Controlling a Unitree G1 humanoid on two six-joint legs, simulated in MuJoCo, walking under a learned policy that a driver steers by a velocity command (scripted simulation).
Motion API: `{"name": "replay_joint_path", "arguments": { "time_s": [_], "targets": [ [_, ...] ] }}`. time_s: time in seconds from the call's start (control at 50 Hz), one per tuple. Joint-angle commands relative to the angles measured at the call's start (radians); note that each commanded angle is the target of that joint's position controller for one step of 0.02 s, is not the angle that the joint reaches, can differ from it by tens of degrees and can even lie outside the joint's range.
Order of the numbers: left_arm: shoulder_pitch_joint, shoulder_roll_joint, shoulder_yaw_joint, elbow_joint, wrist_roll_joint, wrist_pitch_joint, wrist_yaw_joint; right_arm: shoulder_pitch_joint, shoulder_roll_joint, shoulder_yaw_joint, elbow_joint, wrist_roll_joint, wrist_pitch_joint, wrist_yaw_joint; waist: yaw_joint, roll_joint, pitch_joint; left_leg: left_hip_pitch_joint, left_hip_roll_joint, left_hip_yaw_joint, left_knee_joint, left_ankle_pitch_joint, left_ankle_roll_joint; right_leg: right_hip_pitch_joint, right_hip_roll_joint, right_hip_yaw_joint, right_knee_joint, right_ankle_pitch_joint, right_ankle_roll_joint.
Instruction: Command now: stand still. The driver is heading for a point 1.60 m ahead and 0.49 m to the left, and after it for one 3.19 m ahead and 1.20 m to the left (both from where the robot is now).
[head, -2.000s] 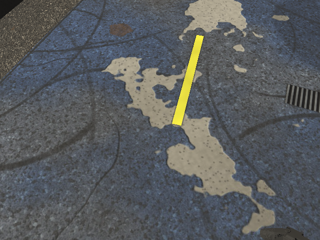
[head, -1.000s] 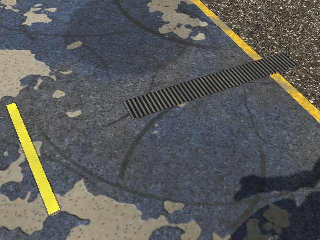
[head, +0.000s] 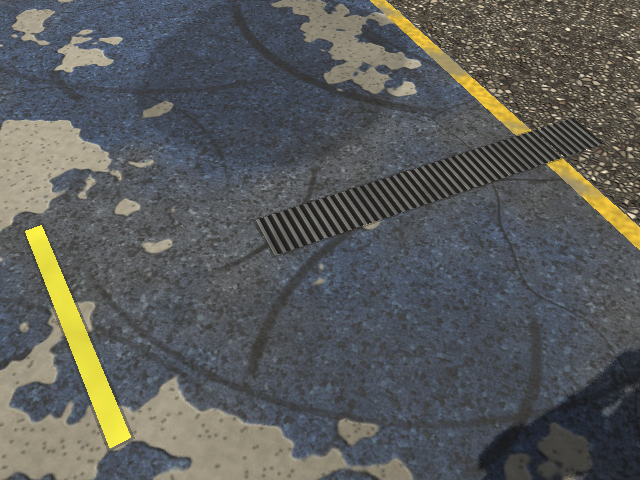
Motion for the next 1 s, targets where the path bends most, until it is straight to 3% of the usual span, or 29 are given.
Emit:
{"name": "replay_joint_path", "arguments": {
  "time_s": [0.02,0.18,0.2,0.22,0.24,0.26,0.28,0.3,0.32,0.36,0.44,0.48,0.5,0.52,0.54,0.56,0.58,0.6,0.64,0.7,0.78,0.82,0.86,0.9,0.92,0.94,0.96,0.98,1.0],
  "targets": [
    [0.039,0.088,0.010,-0.005,0.000,-0.006,0.004,0.054,-0.082,-0.012,-0.002,0.000,-0.006,-0.004,0.000,-0.008,0.025,-0.031,0.101,-0.096,-0.065,0.096,0.028,-0.015,-0.124,0.111,-0.056,0.130,-0.022],
    [0.063,0.066,0.004,0.015,0.000,-0.007,0.007,0.071,-0.060,-0.008,0.032,0.000,-0.007,-0.008,0.001,-0.006,0.033,-0.033,0.099,-0.096,-0.063,0.099,0.028,-0.018,-0.124,0.106,-0.052,0.132,-0.020],
    [0.083,0.068,0.006,0.018,0.001,-0.004,0.006,0.095,-0.068,-0.013,0.040,-0.003,-0.005,-0.005,-0.001,-0.006,-0.009,-0.018,0.076,-0.085,-0.060,-0.087,0.036,-0.016,-0.099,0.094,-0.044,-0.063,-0.031],
    [0.093,0.101,0.021,0.010,0.003,0.003,0.004,0.096,-0.101,-0.026,0.031,-0.005,0.001,0.000,-0.005,0.006,0.004,-0.042,0.056,-0.098,-0.039,-0.359,0.061,-0.070,-0.065,0.082,-0.001,-0.364,-0.058],
    [0.074,0.122,0.031,-0.012,0.012,0.008,-0.005,0.108,-0.127,-0.037,0.021,-0.011,0.008,0.007,-0.015,0.018,0.072,-0.088,0.080,-0.162,-0.053,-0.568,0.094,-0.182,-0.064,0.107,0.029,-0.560,-0.079],
    [0.027,0.101,0.029,-0.049,0.015,0.004,-0.014,0.140,-0.126,-0.040,0.018,-0.008,0.008,0.011,-0.039,0.041,0.136,-0.081,0.126,-0.245,-0.086,-0.663,0.128,-0.299,-0.067,0.113,0.081,-0.600,-0.084],
    [-0.070,0.048,0.017,-0.102,0.011,-0.009,-0.022,0.182,-0.113,-0.041,0.025,0.001,0.001,0.009,-0.074,0.085,0.176,-0.011,0.195,-0.337,-0.161,-0.629,0.162,-0.410,-0.051,0.043,0.168,-0.431,-0.057],
    [-0.128,0.013,0.010,-0.139,0.017,-0.023,-0.034,0.209,-0.140,-0.058,0.042,-0.003,-0.007,0.006,-0.084,0.167,0.168,0.046,0.308,-0.463,-0.268,-0.602,0.210,-0.454,-0.036,-0.074,0.300,-0.198,-0.024],
    [-0.167,0.066,0.024,-0.164,0.030,-0.035,-0.042,0.212,-0.151,-0.070,0.040,-0.010,-0.018,0.008,-0.090,0.141,0.151,0.044,0.367,-0.522,-0.320,-0.539,0.236,-0.493,-0.083,-0.065,0.418,-0.173,-0.011],
    [-0.136,0.089,0.038,-0.183,0.029,-0.055,-0.061,0.120,-0.157,-0.078,0.000,-0.009,-0.043,0.014,-0.027,0.074,0.087,0.039,0.339,-0.450,-0.309,-0.432,0.214,-0.471,-0.115,-0.045,0.465,-0.157,-0.001],
    [-0.003,0.054,0.044,-0.177,0.010,-0.066,-0.072,0.008,-0.166,-0.091,-0.040,0.009,-0.063,0.019,0.064,0.130,0.102,-0.241,0.206,-0.204,-0.250,-0.374,0.160,-0.066,-0.060,-0.155,0.188,-0.158,-0.018],
    [0.178,0.069,0.059,-0.122,0.009,-0.070,-0.056,-0.016,-0.160,-0.095,-0.054,0.004,-0.068,0.025,0.136,0.019,0.082,-0.435,0.144,-0.130,-0.058,-0.362,0.158,0.237,-0.013,-0.208,0.093,-0.115,-0.020],
    [0.348,0.130,0.081,-0.080,0.021,-0.086,-0.042,-0.060,-0.121,-0.083,-0.082,-0.009,-0.079,0.033,0.216,-0.148,0.014,-0.574,0.064,-0.038,0.272,-0.249,0.136,0.431,-0.145,-0.003,0.011,-0.261,-0.050],
    [0.447,0.232,0.096,-0.078,0.041,-0.096,-0.033,-0.112,-0.016,-0.057,-0.164,-0.003,-0.096,0.045,0.216,-0.390,-0.050,-0.775,-0.046,0.021,0.638,-0.286,0.104,0.489,-0.429,0.540,-0.211,-0.664,-0.138],
    [0.344,0.202,0.087,-0.093,0.045,-0.088,-0.025,-0.134,-0.057,-0.065,-0.184,-0.012,-0.094,0.055,0.149,-0.244,0.003,-0.865,-0.002,-0.106,0.804,-0.194,0.128,0.375,-0.494,0.697,-0.255,-0.785,-0.194],
    [0.217,0.179,0.080,-0.140,0.040,-0.093,-0.028,-0.174,-0.079,-0.069,-0.197,-0.007,-0.094,0.067,0.097,-0.109,0.066,-0.896,0.058,-0.133,0.854,-0.064,0.128,0.293,-0.472,0.566,-0.226,-0.687,-0.169],
    [0.159,0.161,0.074,-0.162,0.031,-0.106,-0.033,-0.141,-0.086,-0.071,-0.183,-0.007,-0.095,0.080,0.061,-0.050,0.044,-0.827,0.081,-0.145,0.829,0.015,0.112,0.234,-0.415,0.423,-0.231,-0.561,-0.132],
    [0.131,0.148,0.068,-0.171,0.025,-0.116,-0.033,-0.099,-0.086,-0.075,-0.169,-0.014,-0.087,0.088,0.024,-0.054,0.024,-0.764,0.094,-0.136,0.806,0.038,0.095,0.192,-0.381,0.322,-0.257,-0.479,-0.102],
    [0.151,0.112,0.055,-0.158,0.020,-0.133,-0.027,-0.088,-0.081,-0.076,-0.165,-0.021,-0.059,0.103,0.008,-0.070,0.047,-0.743,0.094,-0.103,0.827,0.095,0.065,0.153,-0.332,0.162,-0.292,-0.321,-0.066],
    [0.216,0.097,0.050,-0.139,0.022,-0.146,-0.031,-0.197,-0.064,-0.069,-0.207,-0.007,-0.036,0.106,0.025,-0.045,0.108,-0.775,0.079,-0.051,0.777,0.184,0.063,0.128,-0.283,-0.034,-0.317,-0.082,-0.032],
    [0.258,0.082,0.038,-0.131,0.023,-0.157,-0.024,-0.367,-0.060,-0.053,-0.286,-0.004,-0.037,0.116,0.045,-0.049,0.167,-0.735,0.071,0.069,0.558,0.260,0.082,0.134,-0.252,-0.206,-0.356,0.183,-0.009],
    [0.271,0.094,0.035,-0.125,0.016,-0.155,-0.014,-0.408,-0.054,-0.042,-0.316,-0.006,-0.039,0.118,0.040,-0.045,0.170,-0.647,0.039,0.149,0.426,0.255,0.111,0.174,-0.246,-0.285,-0.337,0.473,0.016],
    [0.280,0.149,0.042,-0.128,0.017,-0.151,0.003,-0.385,-0.079,-0.043,-0.329,-0.004,-0.037,0.113,0.005,-0.099,0.102,-0.495,-0.032,0.216,0.355,0.236,0.157,0.243,-0.277,-0.329,-0.211,1.028,0.034],
    [0.265,0.220,0.063,-0.148,0.026,-0.123,0.023,-0.205,-0.140,-0.060,-0.294,0.000,-0.033,0.105,-0.100,-0.158,-0.015,-0.326,-0.103,0.235,0.343,0.138,0.196,0.317,-0.306,-0.338,0.073,1.375,0.044],
    [0.223,0.253,0.076,-0.170,0.031,-0.108,0.024,-0.020,-0.184,-0.080,-0.249,0.001,-0.029,0.098,-0.188,-0.181,-0.101,-0.152,-0.124,0.217,0.354,0.066,0.220,0.281,-0.327,-0.320,0.301,1.428,0.027],
    [0.168,0.270,0.086,-0.197,0.035,-0.098,0.014,0.197,-0.237,-0.110,-0.187,0.000,-0.029,0.086,-0.279,-0.170,-0.186,0.085,-0.117,0.138,0.283,0.000,0.259,0.165,-0.333,-0.288,0.595,1.285,0.002],
    [0.131,0.223,0.083,-0.204,0.039,-0.099,-0.011,0.219,-0.267,-0.136,-0.168,0.010,-0.029,0.069,-0.271,-0.058,-0.174,0.259,-0.046,-0.003,0.219,-0.089,0.295,-0.078,-0.210,-0.281,0.945,0.533,-0.011],
    [0.106,0.071,0.049,-0.307,0.031,-0.125,-0.035,0.097,-0.335,-0.145,-0.189,-0.016,-0.018,0.065,-0.109,0.201,-0.141,0.433,0.158,-0.511,0.143,-0.114,0.426,-0.564,-0.028,-0.181,1.287,-0.282,0.033],
    [0.020,0.116,0.044,-0.393,0.011,-0.153,-0.039,0.111,-0.355,-0.150,-0.204,-0.016,-0.013,0.065,-0.128,0.123,-0.220,0.494,0.245,-0.808,-0.069,-0.266,0.500,-0.734,-0.034,0.027,1.335,-0.215,0.021]
  ]
}}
